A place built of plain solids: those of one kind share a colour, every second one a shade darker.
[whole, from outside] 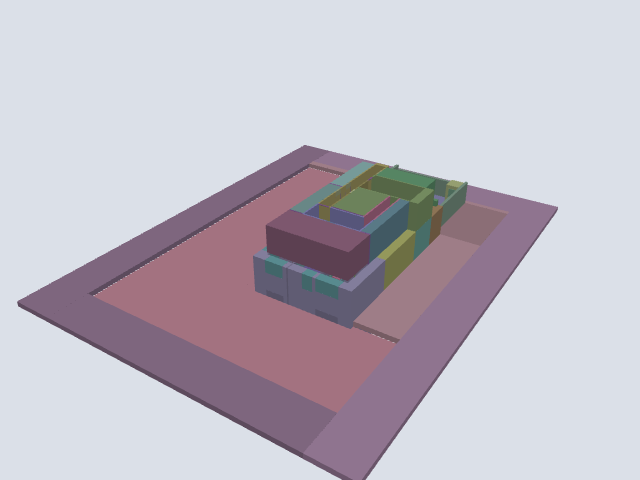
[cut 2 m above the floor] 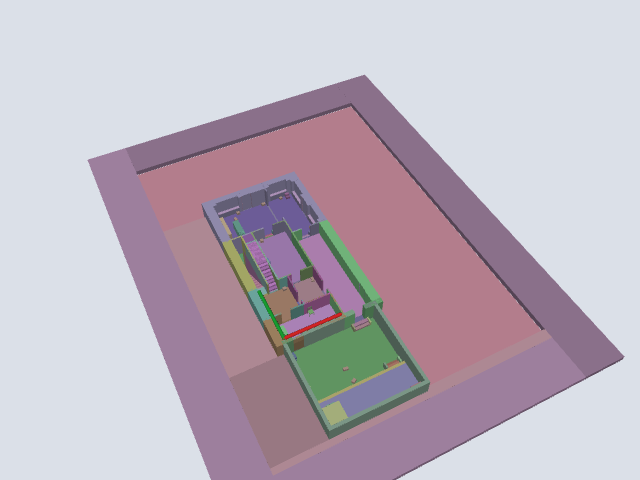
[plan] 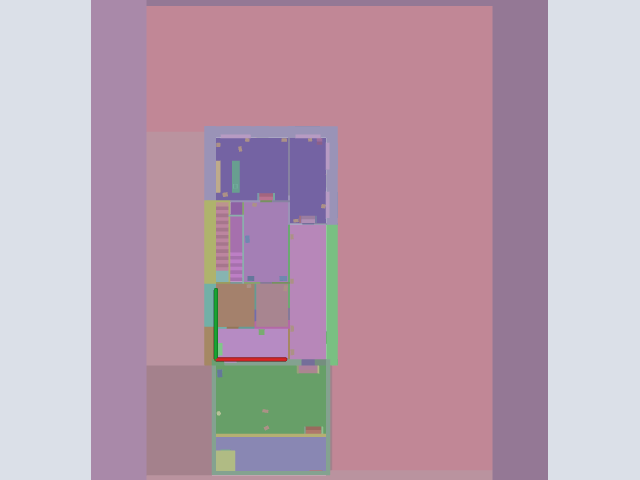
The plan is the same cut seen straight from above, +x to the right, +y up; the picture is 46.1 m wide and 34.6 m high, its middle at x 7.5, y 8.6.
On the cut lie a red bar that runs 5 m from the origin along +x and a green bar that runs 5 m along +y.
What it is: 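A small shop in a terrace of about 1900; a sales room behind a shop front, a store passage, a back shop and a yard; stock rooms over it and a cellar under it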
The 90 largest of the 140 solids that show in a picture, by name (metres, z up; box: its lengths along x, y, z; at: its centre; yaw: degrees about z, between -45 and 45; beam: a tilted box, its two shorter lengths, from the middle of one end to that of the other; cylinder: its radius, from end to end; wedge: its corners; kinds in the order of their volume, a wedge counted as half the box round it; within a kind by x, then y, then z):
{
 "ground_garden_1": {"box": [4.0, 42.36, 0.5], "at": [-7.0, 8.28, -0.27]},
 "ground_garden_2": {"box": [24.94, 4.0, 0.5], "at": [7.47, -10.9, -0.27]},
 "ground_garden_3": {"box": [24.94, 4.0, 0.5], "at": [7.47, 27.46, -0.27]},
 "ground_garden_4": {"box": [4.0, 42.36, 0.5], "at": [21.94, 8.28, -0.27]},
 "floor_yard_1": {"box": [7.94, 7.6, 3.48], "at": [3.97, -4.25, -2.09]},
 "ground_street_1": {"box": [24.94, 9.05, 0.3], "at": [7.47, 20.93, -0.7]},
 "ground_street_2": {"box": [11.55, 24.41, 0.3], "at": [14.16, 4.21, -0.7]},
 "flightU_1": {"box": [0.87, 4.65, 4.01], "at": [1.47, 7.97, -1.82]},
 "flightU_2": {"box": [0.87, 4.14, 4.35], "at": [1.47, 8.22, -1.65]},
 "flightU_3": {"box": [0.87, 3.62, 4.69], "at": [1.47, 8.48, -1.48]},
 "flightU_4": {"box": [0.87, 3.11, 5.05], "at": [1.47, 8.74, -1.3]},
 "flightU_5": {"box": [0.87, 2.85, 5.22], "at": [1.47, 8.87, -1.21]},
 "flightU_6": {"box": [0.87, 2.59, 5.4], "at": [1.47, 9.0, -1.13]},
 "floor_terrace_1": {"box": [7.94, 2.45, 4.0], "at": [3.97, -6.83, -1.83]},
 "wall_fill_front_1": {"box": [7.94, 3.26, 2.63], "at": [3.97, 14.33, 4.56]},
 "ground_side_1": {"box": [4.15, 16.86, 0.5], "at": [-2.92, 7.98, -0.27]},
 "ground_side_2": {"box": [4.7, 7.9, 0.5], "at": [-2.65, -4.4, -0.27]},
 "ground_side_3": {"box": [24.94, 0.55, 0.5], "at": [7.47, -8.62, -0.27]},
 "ground_side_4": {"box": [11.7, 0.35, 0.5], "at": [14.09, -8.18, -0.27]},
 "wall_yard_1": {"box": [0.3, 8.35, 5.88], "at": [-0.15, -4.17, -0.49]},
 "wall_yard_2": {"box": [4.67, 0.45, 7.08], "at": [3.83, -0.23, 0.11]},
 "wall_yard_3": {"box": [8.54, 0.3, 5.52], "at": [3.97, -8.2, -0.67]},
 "wall_yard_4": {"box": [1.13, 0.45, 7.08], "at": [7.68, -0.23, 0.11]},
 "wall_yard_5": {"box": [0.3, 8.35, 5.94], "at": [8.09, -4.17, -0.46]},
 "wall_sales_1": {"box": [0.85, 5.49, 3.85], "at": [-0.42, 14.06, 1.15]},
 "wall_sales_2": {"box": [1.2, 0.85, 3.85], "at": [-0.25, 16.39, 1.15]},
 "wall_sales_3": {"box": [4.04, 0.14, 3.85], "at": [1.17, 11.39, 1.15]},
 "wall_sales_4": {"box": [2.16, 0.85, 0.87], "at": [1.43, 16.39, -0.34]},
 "wall_sales_5": {"box": [2.16, 0.6, 1.75], "at": [1.43, 16.51, 0.97]},
 "wall_sales_6": {"box": [1.0, 0.81, 2.15], "at": [3.31, 16.41, 0.55]},
 "wall_sales_7": {"box": [1.53, 0.85, 3.85], "at": [4.58, 16.39, 1.15]},
 "wall_sales_8": {"box": [0.54, 0.85, 3.85], "at": [5.47, 16.39, 1.15]},
 "wall_sales_9": {"box": [1.8, 0.6, 1.75], "at": [6.64, 16.51, 0.97]},
 "wall_sales_10": {"box": [1.25, 0.85, 3.85], "at": [8.16, 16.39, 1.15]},
 "wall_sales_11": {"box": [0.85, 0.49, 3.85], "at": [8.37, 9.94, 1.15]},
 "wall_sales_12": {"box": [0.85, 1.2, 3.85], "at": [8.37, 16.21, 1.15]},
 "wall_sales_13": {"box": [0.81, 1.0, 2.15], "at": [8.39, 12.88, 0.55]},
 "wall_sales_14": {"box": [0.6, 1.9, 1.75], "at": [8.49, 11.13, 0.97]},
 "wall_sales_15": {"box": [0.6, 1.93, 1.75], "at": [8.49, 14.64, 0.97]},
 "wall_fill_east_1": {"box": [1.37, 6.14, 2.8], "at": [7.25, 3.07, 4.47]},
 "wall_fill_east_2": {"box": [1.37, 6.28, 2.8], "at": [7.25, 9.42, 4.47]},
 "wall_fill_mid_1": {"box": [3.17, 4.56, 2.8], "at": [3.62, 7.86, 4.47]},
 "flightC_1": {"box": [0.92, 0.78, 3.3], "at": [0.45, 6.76, -2.18]},
 "flightC_2": {"box": [0.92, 1.04, 3.13], "at": [0.45, 6.89, -2.26]},
 "flightC_3": {"box": [0.92, 1.56, 2.78], "at": [0.45, 7.15, -2.44]},
 "flightC_4": {"box": [0.92, 2.07, 2.43], "at": [0.45, 7.41, -2.61]},
 "flightC_5": {"box": [0.92, 2.59, 2.07], "at": [0.45, 7.67, -2.79]},
 "flightC_6": {"box": [0.92, 2.85, 1.9], "at": [0.45, 7.79, -2.88]},
 "flightC_7": {"box": [0.92, 3.36, 1.55], "at": [0.45, 8.05, -3.05]},
 "flightC_8": {"box": [0.92, 3.88, 1.2], "at": [0.45, 8.31, -3.23]},
 "flightC_9": {"box": [0.92, 4.4, 0.85], "at": [0.45, 8.57, -3.4]},
 "flightC_10": {"box": [0.92, 4.65, 0.67], "at": [0.45, 8.7, -3.49]},
 "wall_lobby_1": {"box": [0.14, 6.14, 3.33], "at": [5.27, 6.76, 1.41]},
 "wall_lobby_2": {"box": [1.68, 0.45, 3.33], "at": [7.95, -0.23, 1.41]},
 "wall_lobby_3": {"box": [0.85, 1.58, 3.33], "at": [8.37, 0.34, 1.41]},
 "wall_lobby_4": {"box": [0.85, 7.76, 3.33], "at": [8.37, 5.95, 1.41]},
 "wall_lobby_5": {"box": [0.81, 0.95, 2.1], "at": [8.39, 1.6, 1.05]},
 "wall_fill_kitchen_1": {"box": [5.2, 2.2, 2.8], "at": [2.6, 1.1, 4.47]},
 "wall_stairC_1": {"box": [0.85, 6.02, 3.33], "at": [-0.42, 8.45, 1.41]},
 "wall_stairC_2": {"box": [0.14, 6.02, 3.33], "at": [0.97, 8.45, 1.41]},
 "wall_fill_press_1": {"box": [0.9, 6.98, 2.8], "at": [0.45, 9.07, 4.47]},
 "wall_rear_1": {"box": [0.85, 3.38, 2.8], "at": [-0.42, 3.89, 4.47]},
 "wall_rear_2": {"box": [6.19, 0.14, 2.8], "at": [2.25, 2.27, 4.47]},
 "wall_rear_3": {"box": [6.19, 0.14, 2.8], "at": [2.25, 5.51, 4.47]},
 "wall_scullery_1": {"box": [0.85, 2.79, 3.33], "at": [-0.42, 0.94, 1.41]},
 "wall_scullery_2": {"box": [1.45, 0.45, 3.33], "at": [-0.12, -0.23, 1.41]},
 "floor_sales_1": {"box": [5.2, 4.5, 0.25], "at": [2.6, 13.71, -0.65]},
 "floor_sales_2": {"box": [2.6, 6.13, 0.25], "at": [6.64, 12.89, -0.65]},
 "wall_backshop_1": {"box": [0.85, 3.38, 3.33], "at": [-0.42, 3.89, 1.41]},
 "floor_coping_1": {"box": [7.94, 0.24, 4.0], "at": [3.97, -5.48, -1.83]},
 "floor_lobby_1": {"box": [2.6, 9.69, 0.25], "at": [6.64, 4.84, -0.13]},
 "wall_store_1": {"box": [0.14, 6.02, 3.33], "at": [1.96, 8.45, 1.41]},
 "wall_store_2": {"box": [0.14, 6.02, 3.33], "at": [5.27, 8.45, 1.41]},
 "wall_outhouse_1": {"box": [1.4, 1.48, 2.3], "at": [0.7, -7.31, 1.27]},
 "wall_stairU_1": {"box": [0.14, 4.98, 3.33], "at": [0.97, 7.93, 1.41]},
 "wall_stairU_2": {"box": [0.14, 4.98, 3.33], "at": [1.96, 7.93, 1.41]},
 "floor_store_1": {"box": [3.17, 5.74, 0.25], "at": [3.62, 8.45, -0.13]},
 "wall_head_sales_1": {"box": [2.16, 0.85, 1.23], "at": [1.43, 16.39, 2.46]},
 "wall_head_sales_2": {"box": [1.8, 0.85, 1.23], "at": [6.64, 16.39, 2.46]},
 "wall_corr_1": {"box": [1.37, 0.45, 2.8], "at": [5.88, -0.23, 4.47]},
 "wall_corr_2": {"box": [0.14, 5.34, 2.8], "at": [6.5, 2.22, 4.47]},
 "wall_boxU_1": {"box": [0.14, 4.84, 2.8], "at": [0.97, 7.86, 4.47]},
 "wall_boxU_2": {"box": [0.14, 4.84, 2.8], "at": [1.96, 7.86, 4.47]},
 "floor_scullery_1": {"box": [5.2, 2.2, 0.25], "at": [2.6, 1.1, -0.13]},
 "wall_yard_n0a_1": {"box": [0.9, 0.45, 7.08], "at": [0.15, -0.23, 0.11]},
 "wall_fill_1": {"box": [0.85, 0.9, 3.33], "at": [1.47, 10.87, 1.41]},
 "wall_shaftC_1": {"box": [0.14, 4.78, 3.43], "at": [0.97, 8.63, -1.71]},
 "flightT_1": {"box": [1.12, 0.53, 3.65], "at": [7.04, -5.11, -2.0]},
 "floor_backshop_1": {"box": [2.77, 3.1, 0.25], "at": [1.39, 3.89, -0.13]},
 "floor_office_1": {"box": [2.29, 3.1, 0.25], "at": [4.05, 3.89, -0.13]}
}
